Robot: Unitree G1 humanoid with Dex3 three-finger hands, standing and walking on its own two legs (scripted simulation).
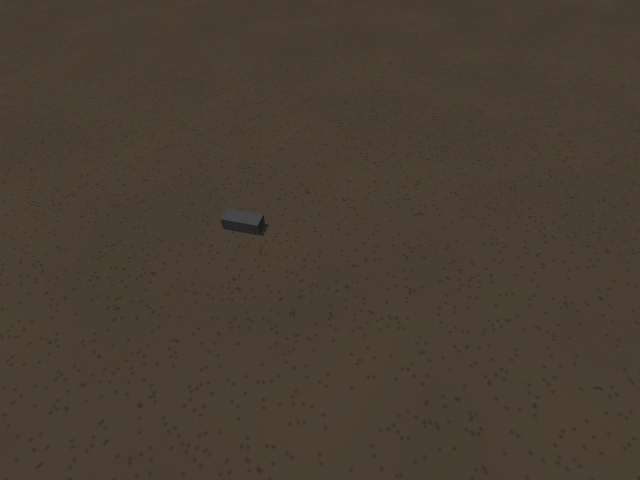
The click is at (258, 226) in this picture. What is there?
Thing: lying carton
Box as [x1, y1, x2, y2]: [220, 208, 264, 234]
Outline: 220,219 223,228 254,234 259,234 264,224 263,214 227,208
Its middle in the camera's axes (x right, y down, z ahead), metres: -0.33 -0.09 +1.73
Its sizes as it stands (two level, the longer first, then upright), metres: 0.172 0.072 0.061
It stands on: the floor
